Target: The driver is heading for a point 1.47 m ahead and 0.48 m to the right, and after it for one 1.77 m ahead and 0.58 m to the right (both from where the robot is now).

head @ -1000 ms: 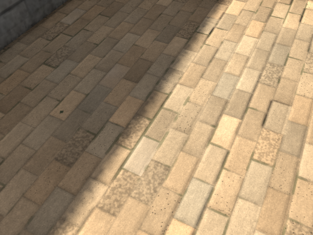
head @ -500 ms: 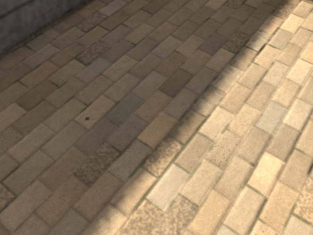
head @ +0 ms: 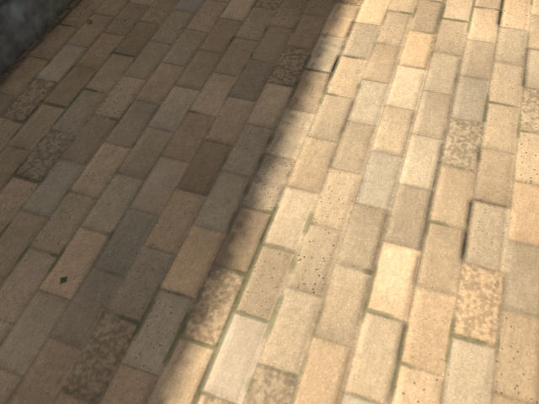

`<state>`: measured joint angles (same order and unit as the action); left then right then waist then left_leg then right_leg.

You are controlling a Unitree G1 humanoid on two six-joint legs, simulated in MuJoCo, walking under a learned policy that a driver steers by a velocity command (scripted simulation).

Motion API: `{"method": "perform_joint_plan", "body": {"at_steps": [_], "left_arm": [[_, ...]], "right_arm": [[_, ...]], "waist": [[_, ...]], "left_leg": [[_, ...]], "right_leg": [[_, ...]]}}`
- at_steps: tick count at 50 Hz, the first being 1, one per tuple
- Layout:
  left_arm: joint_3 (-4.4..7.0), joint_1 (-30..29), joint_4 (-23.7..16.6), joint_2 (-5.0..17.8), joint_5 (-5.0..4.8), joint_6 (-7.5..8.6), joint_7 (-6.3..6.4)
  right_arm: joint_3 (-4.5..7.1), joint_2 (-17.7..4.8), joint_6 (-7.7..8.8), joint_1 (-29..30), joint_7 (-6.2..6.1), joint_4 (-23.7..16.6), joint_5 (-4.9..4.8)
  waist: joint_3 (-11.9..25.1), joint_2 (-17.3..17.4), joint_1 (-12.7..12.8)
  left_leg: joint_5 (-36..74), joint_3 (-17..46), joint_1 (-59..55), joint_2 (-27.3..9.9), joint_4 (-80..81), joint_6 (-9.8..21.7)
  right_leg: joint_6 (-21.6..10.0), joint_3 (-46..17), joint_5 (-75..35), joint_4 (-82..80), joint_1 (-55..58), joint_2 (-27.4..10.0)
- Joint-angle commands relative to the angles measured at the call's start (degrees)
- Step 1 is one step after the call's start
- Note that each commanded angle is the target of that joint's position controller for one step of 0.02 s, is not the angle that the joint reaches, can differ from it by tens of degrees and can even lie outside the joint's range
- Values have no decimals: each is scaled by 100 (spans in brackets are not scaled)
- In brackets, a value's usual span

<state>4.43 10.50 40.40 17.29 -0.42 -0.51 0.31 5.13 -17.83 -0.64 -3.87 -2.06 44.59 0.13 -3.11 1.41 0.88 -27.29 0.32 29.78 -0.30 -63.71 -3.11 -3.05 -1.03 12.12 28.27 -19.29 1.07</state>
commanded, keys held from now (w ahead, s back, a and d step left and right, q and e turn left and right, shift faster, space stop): e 0.52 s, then w+e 0.24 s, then w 0.24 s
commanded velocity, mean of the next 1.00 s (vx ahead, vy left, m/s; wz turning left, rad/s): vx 0.14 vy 0.00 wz -0.53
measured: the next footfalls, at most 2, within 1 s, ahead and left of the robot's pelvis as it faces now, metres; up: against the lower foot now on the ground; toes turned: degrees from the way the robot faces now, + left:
left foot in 0.30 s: +0.09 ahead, +0.14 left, +0.00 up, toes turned -16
right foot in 0.74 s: -0.01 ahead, -0.10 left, +0.00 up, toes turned -30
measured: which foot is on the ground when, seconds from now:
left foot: up 0.00-0.28, down 0.30-0.72, up 0.74-1.00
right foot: down 0.00-0.30, up 0.32-0.72, down 0.74-1.00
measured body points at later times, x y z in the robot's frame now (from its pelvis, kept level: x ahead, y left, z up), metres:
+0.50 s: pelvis +0.01 +0.04 +0.00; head +0.06 +0.05 +0.45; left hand +0.25 +0.28 -0.10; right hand +0.06 -0.27 -0.09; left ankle +0.05 +0.15 -0.74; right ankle -0.05 -0.09 -0.66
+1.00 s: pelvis +0.08 -0.06 +0.01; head +0.09 -0.10 +0.46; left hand +0.26 +0.16 -0.09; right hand +0.09 -0.38 -0.10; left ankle +0.29 +0.01 -0.68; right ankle -0.05 -0.08 -0.74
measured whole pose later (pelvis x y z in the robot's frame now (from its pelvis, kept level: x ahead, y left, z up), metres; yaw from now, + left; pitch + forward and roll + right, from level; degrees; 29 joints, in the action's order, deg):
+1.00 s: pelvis +0.08 -0.06 +0.01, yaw -32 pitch +2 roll +1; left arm 2.3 23.8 40.3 14.8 -0.3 2.8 0.5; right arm 4.2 -18.3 4.4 -6.7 2.4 43.2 -0.4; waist -0.8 2.5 2.5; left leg -1.3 0.4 37.6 -4.0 -44.5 -1.9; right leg -3.3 -2.8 16.1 14.7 -0.4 1.7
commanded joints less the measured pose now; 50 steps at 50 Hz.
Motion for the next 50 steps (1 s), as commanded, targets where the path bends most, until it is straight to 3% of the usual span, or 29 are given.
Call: {"method": "perform_joint_plan", "body": {"at_steps": [1,5,11,14,15,16,17,18,19,20,21,23,26,28,30,33,35,36,37,38,39,40,41,42,43,46,50], "left_arm": [[251,-102,-453,950,-5,34,117],[304,-95,-514,1080,-30,-35,184],[295,-274,-632,1061,-21,-131,134],[253,-486,-728,975,-100,-194,166],[197,-352,-758,782,-71,-199,181],[110,-33,-825,451,-24,-168,159],[241,-44,-877,885,4,-102,146],[370,76,-740,1244,-25,-97,133],[412,152,-619,1245,-52,-140,128],[393,214,-532,1103,-48,-206,146],[352,180,-550,958,-51,-248,135],[268,-61,-712,721,-109,-256,95],[182,-402,-939,567,-98,-237,56],[119,-461,-1013,488,-85,-235,-6],[97,-442,-1059,498,-87,-223,-71],[132,-214,-993,585,-91,-177,-145],[157,437,-681,515,-97,-133,-168],[243,1019,-423,646,-124,-113,-130],[391,1741,-286,1079,-146,-72,-61],[474,1755,-490,1799,-72,92,-115],[328,1600,-533,1270,-9,262,-152],[193,1310,-529,923,6,364,-138],[125,1084,-575,730,-13,407,-118],[88,891,-586,679,-26,396,-88],[60,844,-612,674,8,394,-46],[84,1017,-507,767,23,417,42],[99,1328,-270,834,4,430,85]], "right_arm": [[105,-407,62,-69,-38,-337,-28],[51,-304,63,62,-24,-346,-31],[81,-433,152,8,99,-353,-74],[132,-485,255,-471,177,-226,-71],[212,-776,255,-650,158,-199,-2],[298,-1266,198,-494,96,-273,102],[261,-1125,206,-503,125,-325,272],[169,-833,229,-242,111,-456,237],[122,-629,216,20,81,-495,150],[84,-522,197,134,51,-536,59],[58,-499,178,118,16,-534,13],[61,-554,116,-123,-54,-493,47],[127,-742,52,-456,-96,-458,71],[192,-902,40,-554,-59,-471,10],[234,-1041,67,-524,4,-489,-57],[255,-1112,158,-507,128,-467,-156],[216,-982,187,-386,190,-417,-242],[132,-688,208,-469,215,-369,-201],[-12,-248,244,-244,265,-502,-39],[-32,-196,377,249,254,-1022,21],[47,-594,515,459,295,-1045,-146],[93,-758,593,274,366,-964,-238],[109,-774,628,55,385,-763,-153],[117,-791,652,18,388,-687,-32],[115,-743,650,-12,409,-629,9],[6,-455,619,103,435,-574,-9],[-126,-237,620,688,490,-713,-90]], "waist": [[1148,-767,-147],[1112,-869,-53],[917,-1155,12],[916,-1111,-277],[1004,-687,-230],[931,934,144],[853,1396,22],[730,864,81],[604,658,178],[514,602,168],[428,630,93],[404,715,-67],[615,820,-330],[748,840,-450],[612,960,-446],[428,868,-309],[459,638,60],[612,271,247],[686,-985,525],[452,-1934,480],[321,-1290,562],[30,-1263,317],[-54,-987,178],[-76,-912,106],[-33,-928,54],[77,-689,88],[-130,-745,326]], "left_leg": [[428,326,474,-1,337,-78],[697,400,45,112,1412,-195],[691,446,-656,268,2539,-86],[1702,333,-1583,231,4141,124],[2099,827,-2238,-455,4399,370],[3308,2145,-2718,-1693,4518,1047],[3755,3022,-2332,-2431,4680,1915],[3596,2563,-2161,-2260,4649,1939],[3293,1936,-2082,-1840,4566,1645],[3027,1503,-2115,-1539,4535,1443],[3135,1261,-2137,-1455,4536,1433],[3259,832,-2294,-1306,4596,1477],[3513,687,-2870,-1527,4546,1604],[2243,584,-2780,-1610,4771,1578],[1081,525,-2385,-1642,5022,1514],[453,396,-2014,-1734,5051,1383],[233,21,-1548,-1578,4537,1162],[119,-339,-1038,-1320,3767,943],[-171,-963,192,-799,1609,473],[-954,-464,2288,167,220,223],[-675,283,2536,-221,-352,338],[27,321,2536,-419,-250,465],[588,275,2312,-568,-48,461],[1022,245,2101,-609,306,399],[1403,185,1787,-604,493,330],[2290,-5,1462,-444,1236,126],[3146,-124,984,-252,2550,82]], "right_leg": [[-1079,-1520,-3374,-654,1487,-1355],[-1029,-1689,-2551,-657,1247,-1236],[-931,-2379,-1600,-585,850,-1093],[-587,-2507,-1294,-203,633,-771],[-294,-2253,-371,284,118,-471],[85,-1176,1653,1517,-949,446],[350,-804,2644,2834,-1469,492],[460,-893,2275,3628,-1463,228],[549,-802,1883,3920,-1498,157],[655,-722,1580,4130,-1589,116],[753,-655,1349,4275,-1704,83],[860,-341,1084,3911,-1742,7],[939,-170,1101,3027,-1684,-214],[850,47,1096,2408,-1299,-349],[683,291,1169,1878,-847,-358],[330,517,1032,989,-176,-294],[75,785,501,17,867,-80],[-82,702,614,-210,1755,46],[-505,-970,948,-746,2703,-984],[-1645,-4036,2013,-1512,2936,-2218],[-1792,-4024,2275,-1827,2680,-2369],[-1558,-3404,2025,-1816,2465,-2164],[-1308,-2747,1486,-1729,2283,-1846],[-1140,-2295,813,-1748,2142,-1627],[-1022,-1920,147,-1805,1987,-1451],[-903,-1201,-1208,-1849,1927,-1230],[-766,-776,-1168,-1971,1665,-1106]]}}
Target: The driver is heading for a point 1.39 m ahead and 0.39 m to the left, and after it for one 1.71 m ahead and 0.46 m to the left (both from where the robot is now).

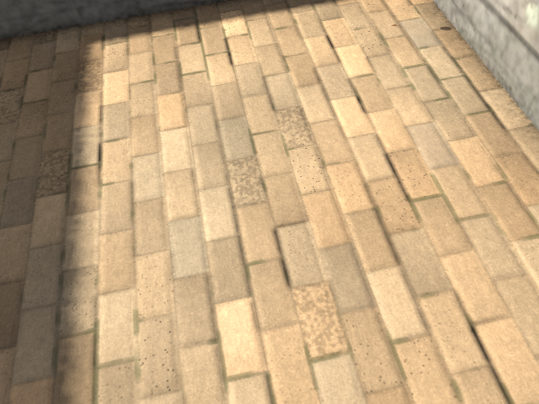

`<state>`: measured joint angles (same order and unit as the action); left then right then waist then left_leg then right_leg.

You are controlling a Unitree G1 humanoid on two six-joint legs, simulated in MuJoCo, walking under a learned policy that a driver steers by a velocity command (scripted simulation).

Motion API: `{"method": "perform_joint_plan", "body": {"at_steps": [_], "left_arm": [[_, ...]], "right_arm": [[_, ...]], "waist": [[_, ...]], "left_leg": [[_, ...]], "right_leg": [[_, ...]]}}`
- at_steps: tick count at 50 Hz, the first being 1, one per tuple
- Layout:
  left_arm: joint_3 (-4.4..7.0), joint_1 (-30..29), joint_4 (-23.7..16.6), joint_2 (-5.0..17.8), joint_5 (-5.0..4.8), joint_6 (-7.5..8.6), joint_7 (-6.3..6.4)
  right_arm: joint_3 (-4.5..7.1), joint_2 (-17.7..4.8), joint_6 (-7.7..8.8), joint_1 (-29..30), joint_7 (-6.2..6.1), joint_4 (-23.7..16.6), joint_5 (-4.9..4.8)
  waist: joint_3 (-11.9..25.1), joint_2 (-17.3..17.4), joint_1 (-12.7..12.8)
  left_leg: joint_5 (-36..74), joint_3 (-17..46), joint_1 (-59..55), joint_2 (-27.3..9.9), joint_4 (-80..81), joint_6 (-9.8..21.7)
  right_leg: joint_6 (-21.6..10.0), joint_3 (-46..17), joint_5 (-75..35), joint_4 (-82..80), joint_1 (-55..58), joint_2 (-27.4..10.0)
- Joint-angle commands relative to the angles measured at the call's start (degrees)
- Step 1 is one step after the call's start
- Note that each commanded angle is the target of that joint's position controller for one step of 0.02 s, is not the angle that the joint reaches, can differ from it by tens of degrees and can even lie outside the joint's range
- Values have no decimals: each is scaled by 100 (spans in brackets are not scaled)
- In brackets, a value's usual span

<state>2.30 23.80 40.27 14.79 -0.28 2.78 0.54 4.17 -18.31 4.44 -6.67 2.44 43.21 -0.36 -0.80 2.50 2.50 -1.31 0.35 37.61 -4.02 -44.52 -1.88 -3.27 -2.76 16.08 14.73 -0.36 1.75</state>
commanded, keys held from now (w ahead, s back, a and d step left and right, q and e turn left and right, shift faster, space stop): no key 0.50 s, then w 0.50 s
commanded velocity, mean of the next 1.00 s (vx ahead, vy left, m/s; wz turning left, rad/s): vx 0.25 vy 0.00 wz -0.05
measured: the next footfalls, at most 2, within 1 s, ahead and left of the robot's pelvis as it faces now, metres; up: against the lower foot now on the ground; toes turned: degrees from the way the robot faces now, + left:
left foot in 0.18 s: +0.31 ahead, +0.13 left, +0.00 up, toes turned +1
right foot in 0.52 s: +0.27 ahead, -0.12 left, +0.00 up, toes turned +0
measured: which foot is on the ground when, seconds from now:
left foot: up 0.00-0.16, down 0.18-1.00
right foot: down 0.00-0.18, up 0.20-0.50, down 0.52-0.78, up 0.80-1.00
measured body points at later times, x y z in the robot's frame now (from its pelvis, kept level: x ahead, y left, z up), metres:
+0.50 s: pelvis +0.19 +0.03 -0.01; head +0.21 +0.02 +0.43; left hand +0.31 +0.29 -0.13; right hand +0.31 -0.23 -0.14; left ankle +0.25 +0.12 -0.75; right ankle +0.23 -0.12 -0.74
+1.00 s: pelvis +0.35 +0.03 +0.00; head +0.37 +0.04 +0.45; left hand +0.53 +0.28 -0.10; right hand +0.34 -0.25 -0.13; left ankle +0.27 +0.13 -0.75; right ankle +0.43 -0.13 -0.69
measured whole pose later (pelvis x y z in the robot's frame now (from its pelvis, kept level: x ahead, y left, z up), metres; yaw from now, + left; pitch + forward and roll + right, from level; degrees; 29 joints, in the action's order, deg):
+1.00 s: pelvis +0.35 +0.03 +0.00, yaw -1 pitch +2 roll +0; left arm 3.1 10.8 39.8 16.3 -0.8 4.9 -0.9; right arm 1.9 -15.3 3.6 -21.2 0.5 53.9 -0.5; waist 0.2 -1.8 -3.7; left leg -16.2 -1.5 2.2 1.3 -16.1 2.4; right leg 0.5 0.6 11.9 52.0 -35.1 -4.7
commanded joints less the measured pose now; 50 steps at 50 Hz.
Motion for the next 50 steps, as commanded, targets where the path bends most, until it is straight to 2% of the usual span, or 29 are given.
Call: {"method": "perform_joint_plan", "body": {"at_steps": [1,5,7,8,9,10,11,12,13,14,15,17,19,21,23,25,26,27,29,31,34,37,38,39,40,41,42,46,50], "left_arm": [[312,18,-196,1093,-8,95,67],[331,98,35,1130,-32,24,97],[355,-74,31,1192,-36,0,126],[345,-216,2,1177,-44,-25,134],[292,-158,-22,1052,-2,-25,127],[161,390,-127,641,154,2,99],[69,1214,162,368,7,12,56],[238,753,232,1092,-129,-32,41],[274,96,31,1183,-177,-97,57],[246,-232,-18,1088,-77,-170,106],[256,-304,-40,993,5,-269,148],[178,11,51,634,25,-414,193],[94,-5,61,443,79,-409,234],[93,-131,82,514,69,-392,221],[116,-209,135,546,82,-413,188],[129,-435,65,553,199,-423,178],[144,-530,-44,681,216,-408,199],[256,-707,-96,1156,156,-401,235],[283,-592,-28,1128,112,-297,206],[282,-508,49,1060,40,-150,170],[272,-404,78,998,-54,-33,150],[303,-787,18,1091,-104,-88,121],[265,-840,-5,946,-67,-82,108],[162,-1013,-102,590,-21,-54,81],[79,-1074,-374,255,9,51,83],[157,-1318,-481,612,-79,160,117],[225,-1272,-457,800,-192,237,92],[208,-1446,-430,628,-39,340,-80],[0,-2115,-672,133,-60,324,-230]], "right_arm": [[-48,-169,126,1109,66,-622,-45],[-32,-241,208,1114,168,-669,9],[65,-470,225,575,138,-517,67],[135,-604,234,5,89,-344,108],[185,-809,237,-549,23,-232,159],[239,-1248,213,-1117,-36,-199,305],[144,-979,152,-1314,2,-60,258],[108,-741,73,-1085,7,-138,56],[33,-549,22,-524,-14,-181,-5],[-64,-295,-16,-135,-36,-195,9],[-117,-166,-37,144,-54,-195,60],[-103,-218,-53,465,-57,-114,182],[-83,-282,-40,507,-84,-20,200],[-57,-386,-94,438,-124,64,156],[-82,-391,-192,527,-151,107,104],[-206,-116,-250,507,-144,184,107],[-235,-74,-270,351,-141,255,126],[-180,-210,-299,95,-160,249,94],[-144,-256,-264,192,-228,224,0],[-113,-189,-150,173,-202,256,-23],[-128,-80,34,328,-63,181,-142],[-86,-96,89,-186,9,543,-74],[-43,-186,52,-605,0,715,-63],[7,-386,26,-1138,-37,855,-85],[149,-1033,-28,-1509,-68,927,-96],[165,-1062,-11,-1726,-70,914,-43],[77,-794,47,-1567,-104,868,-23],[-68,-430,38,-1211,-163,737,6],[-56,-640,-49,-1238,-277,722,-22]], "waist": [[-488,-842,191],[-413,-915,101],[-36,-1079,-192],[348,-1053,-512],[870,-861,-768],[1900,263,-626],[2966,1278,-437],[2614,558,-638],[1589,366,-537],[991,20,-404],[644,37,-220],[433,409,63],[543,528,54],[775,424,-39],[710,296,7],[399,212,25],[210,59,-33],[-73,-519,-337],[-343,-1369,-181],[-386,-1759,-136],[-293,-1403,-87],[97,-1149,-442],[281,-1043,-592],[381,-472,-781],[349,1044,-793],[58,1114,-1031],[-220,630,-868],[-273,264,-572],[-317,228,-667]], "left_leg": [[647,-151,68,170,906,-7],[682,-172,-583,374,1525,267],[387,-223,-1160,566,1583,463],[608,-369,-1897,709,1795,601],[1784,-167,-3087,376,1809,816],[3868,1359,-5273,-1106,1161,1544],[4191,3247,-6259,-2180,1503,2463],[2820,2888,-5505,-1834,1923,2226],[1911,2163,-4596,-1565,2173,1966],[1367,1744,-3665,-1281,2435,1787],[940,1440,-2836,-1092,2682,1662],[626,908,-1770,-751,3025,1548],[1010,642,-1654,-702,2995,1606],[466,668,-1784,-776,2984,1586],[-1111,648,-1548,-681,2988,1391],[-2646,624,-1176,-410,2915,938],[-3272,551,-1129,-199,2721,675],[-3423,223,-1196,210,2421,495],[-3067,-343,-1488,602,1202,330],[-2305,-407,-1145,651,209,425],[-2783,-108,-699,322,454,745],[-1076,-515,-2624,633,1896,670],[-1022,-387,-3297,554,1886,636],[-1355,391,-3940,-34,2244,786],[-2094,2205,-4638,-1072,2849,1401],[-2447,3446,-4718,-1782,3283,2055],[-2497,3325,-4790,-1771,3252,2060],[-250,1654,-4417,-1102,3343,1504],[571,568,-3490,-610,3534,1322]], "right_leg": [[-720,-545,-1802,-586,-311,-1175],[-547,-494,-3006,-28,-117,-1286],[-392,-547,-4285,616,199,-1277],[-252,-445,-4975,1312,234,-1088],[-16,-328,-4616,2286,-211,-791],[317,-299,-2019,4250,-1822,-266],[557,-803,2581,5911,-2785,522],[571,-1055,2342,6267,-2872,215],[571,-684,2015,6081,-3219,-82],[600,-462,1706,5673,-3144,-321],[622,-388,1417,5230,-2783,-509],[677,-153,1179,4294,-1887,-563],[697,-47,1036,3404,-1504,-585],[647,4,252,2768,-1200,-595],[561,136,-500,2131,-739,-498],[415,92,-600,1588,-425,-499],[280,-164,-248,1209,-595,-700],[46,-430,1417,981,-1308,-812],[-281,-1088,3067,6,-2043,-1060],[-590,-1954,2697,-376,-1610,-1623],[-729,-2034,1678,-214,-875,-1812],[-448,-1089,565,187,-1460,-1251],[-326,-872,356,521,-1780,-1103],[-62,-427,312,1487,-2329,-750],[342,373,624,2959,-3614,-93],[421,80,1684,4212,-4608,-147],[323,-225,1435,4913,-5166,-429],[260,-3,14,4584,-5101,-869],[440,478,-1036,2787,-3922,-614]]}}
